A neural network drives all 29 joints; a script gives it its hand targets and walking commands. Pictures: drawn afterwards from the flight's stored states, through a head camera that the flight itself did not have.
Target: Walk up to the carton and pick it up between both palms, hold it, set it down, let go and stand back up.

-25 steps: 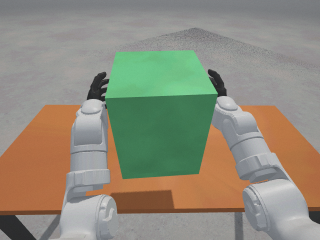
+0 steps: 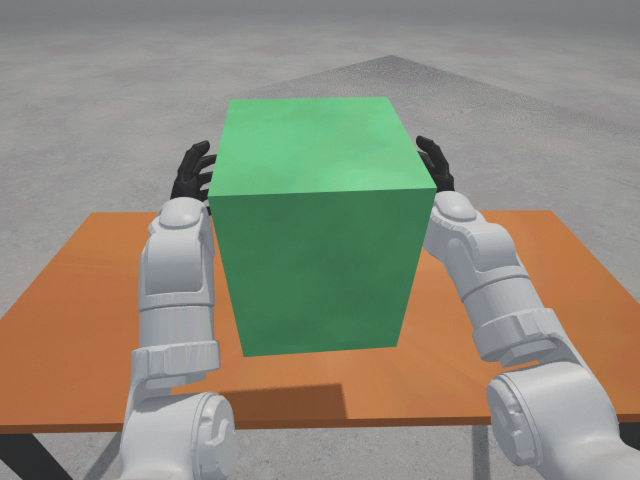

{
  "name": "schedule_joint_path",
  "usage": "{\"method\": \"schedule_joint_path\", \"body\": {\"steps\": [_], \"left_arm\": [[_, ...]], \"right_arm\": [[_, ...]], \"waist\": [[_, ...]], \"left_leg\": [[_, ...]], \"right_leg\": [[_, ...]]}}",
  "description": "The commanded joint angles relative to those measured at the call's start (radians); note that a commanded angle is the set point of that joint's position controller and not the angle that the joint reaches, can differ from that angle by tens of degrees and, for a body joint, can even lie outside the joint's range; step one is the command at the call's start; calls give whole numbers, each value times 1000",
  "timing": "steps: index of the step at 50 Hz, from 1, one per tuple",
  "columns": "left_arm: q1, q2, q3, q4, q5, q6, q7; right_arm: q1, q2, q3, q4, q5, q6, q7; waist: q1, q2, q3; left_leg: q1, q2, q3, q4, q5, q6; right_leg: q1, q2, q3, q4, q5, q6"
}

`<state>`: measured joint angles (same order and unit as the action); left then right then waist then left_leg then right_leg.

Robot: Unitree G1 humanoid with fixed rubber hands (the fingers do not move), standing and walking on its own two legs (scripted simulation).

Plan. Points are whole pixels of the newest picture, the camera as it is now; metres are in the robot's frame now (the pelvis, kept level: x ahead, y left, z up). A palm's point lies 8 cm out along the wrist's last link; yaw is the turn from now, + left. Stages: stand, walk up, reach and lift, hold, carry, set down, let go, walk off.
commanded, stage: hold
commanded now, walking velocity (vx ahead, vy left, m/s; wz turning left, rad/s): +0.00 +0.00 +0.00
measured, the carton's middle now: (315, 226) +0.38 +0.01 +0.20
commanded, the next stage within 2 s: none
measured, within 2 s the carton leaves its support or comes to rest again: neither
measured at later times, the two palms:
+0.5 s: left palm (188, 209) +0.36 +0.16 +0.24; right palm (434, 199) +0.37 -0.13 +0.24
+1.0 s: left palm (188, 208) +0.36 +0.16 +0.24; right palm (433, 199) +0.37 -0.13 +0.24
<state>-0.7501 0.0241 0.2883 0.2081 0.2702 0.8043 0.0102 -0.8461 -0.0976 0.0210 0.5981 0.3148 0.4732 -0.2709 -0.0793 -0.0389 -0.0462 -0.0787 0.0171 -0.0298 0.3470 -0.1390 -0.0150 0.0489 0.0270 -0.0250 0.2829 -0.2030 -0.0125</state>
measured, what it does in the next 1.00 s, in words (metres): stands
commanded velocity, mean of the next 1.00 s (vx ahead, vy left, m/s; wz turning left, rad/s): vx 0.00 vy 0.00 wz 0.00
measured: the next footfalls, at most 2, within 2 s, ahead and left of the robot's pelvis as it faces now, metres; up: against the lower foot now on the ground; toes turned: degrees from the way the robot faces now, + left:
none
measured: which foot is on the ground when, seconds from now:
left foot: down 0.00-1.00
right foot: down 0.00-1.00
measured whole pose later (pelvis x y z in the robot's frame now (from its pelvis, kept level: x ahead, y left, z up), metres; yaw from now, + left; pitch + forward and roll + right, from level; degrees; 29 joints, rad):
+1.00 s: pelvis +0.00 +0.00 +0.00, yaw +0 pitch -7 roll -1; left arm -0.75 0.02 0.29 0.23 0.27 0.79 0.02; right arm -0.86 -0.10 0.02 0.63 0.31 0.46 -0.26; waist -0.07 -0.04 -0.05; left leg -0.08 0.02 -0.03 0.34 -0.14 -0.01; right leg 0.04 0.03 -0.02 0.28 -0.20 -0.01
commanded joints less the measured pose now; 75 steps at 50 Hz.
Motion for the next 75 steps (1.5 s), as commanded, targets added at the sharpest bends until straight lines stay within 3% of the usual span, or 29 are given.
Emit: {"method": "schedule_joint_path", "body": {"steps": [1,4,5,8,14,16,19,23,25,26,30,33,34,44,50,57,63,66,71,75], "left_arm": [[-660,-651,-457,-97,-164,-74,-140],[-666,-646,-450,-100,-165,-74,-142],[-676,-644,-452,-96,-166,-77,-143],[-716,-653,-475,-140,-182,-87,-136],[-681,-660,-454,-90,-167,-79,-133],[-688,-668,-469,-104,-179,-78,-131],[-662,-651,-440,-38,-152,-70,-134],[-695,-649,-462,-103,-166,-84,-133],[-712,-661,-484,-126,-185,-89,-131],[-712,-664,-490,-131,-191,-88,-127],[-689,-654,-457,-57,-165,-84,-131],[-705,-672,-482,-102,-181,-90,-127],[-688,-664,-475,-90,-180,-86,-126],[-695,-645,-448,-89,-172,-88,-132],[-717,-659,-476,-109,-177,-86,-132],[-681,-664,-469,-70,-173,-79,-134],[-656,-653,-459,-119,-170,-77,-130],[-678,-654,-475,-151,-181,-82,-132],[-652,-643,-468,-151,-167,-68,-135],[-661,-651,-475,-119,-169,-66,-140]], "right_arm": [[-802,662,332,-314,118,-46,102],[-816,660,329,-320,114,-51,105],[-793,661,316,-281,107,-45,106],[-818,676,324,-320,108,-55,110],[-807,658,309,-281,100,-52,112],[-842,664,318,-326,108,-63,112],[-815,638,294,-256,96,-53,114],[-823,664,314,-289,109,-59,115],[-817,668,309,-300,111,-61,113],[-845,671,317,-341,114,-67,113],[-817,658,285,-263,82,-59,118],[-833,669,305,-302,105,-68,117],[-855,670,319,-329,112,-70,114],[-825,669,316,-294,106,-59,109],[-819,662,301,-285,101,-58,111],[-834,654,298,-304,101,-56,109],[-824,654,341,-345,132,-58,105],[-787,668,339,-326,124,-54,107],[-790,662,349,-350,131,-50,101],[-794,656,321,-321,112,-49,105]], "waist": [[-2,67,-349],[1,50,-362],[-8,62,-344],[-6,78,-393],[-5,68,-349],[1,73,-384],[-2,78,-308],[-2,72,-367],[-20,85,-399],[-11,84,-412],[-8,71,-332],[-10,93,-389],[4,81,-395],[1,59,-370],[-16,90,-363],[-13,76,-354],[6,68,-386],[-9,66,-393],[3,64,-368],[-10,81,-331]], "left_leg": [[241,-49,15,9,262,-9],[252,-48,16,6,254,-4],[247,-49,18,2,233,-7],[244,-52,21,10,250,-10],[242,-46,17,3,234,-9],[242,-48,18,10,247,-9],[223,-47,20,-5,213,-8],[241,-49,21,8,258,-11],[256,-49,17,14,258,-16],[261,-48,16,21,274,-15],[224,-44,17,-11,178,-2],[241,-46,14,11,252,-13],[246,-50,17,20,268,-9],[248,-51,20,6,239,-3],[239,-49,19,6,229,-13],[234,-46,15,2,223,-10],[258,-52,15,25,313,-14],[262,-48,16,19,294,-15],[252,-53,19,20,303,-11],[239,-50,21,6,246,-12]], "right_leg": [[-104,40,-7,-50,204,76],[-111,41,-7,-54,191,74],[-119,37,-6,-57,171,74],[-111,36,-4,-49,190,76],[-126,42,-11,-56,160,69],[-117,42,-10,-53,167,70],[-135,39,-6,-64,137,64],[-107,43,-7,-49,192,70],[-111,40,-7,-48,194,73],[-117,41,-8,-46,205,73],[-150,34,-7,-65,108,68],[-116,38,-6,-48,182,68],[-111,38,-5,-50,198,73],[-122,38,-7,-57,176,76],[-133,36,-6,-55,158,72],[-133,40,-8,-61,147,70],[-97,44,-9,-46,234,77],[-104,44,-9,-46,213,76],[-86,41,-4,-46,235,77],[-115,34,-5,-57,184,71]]}}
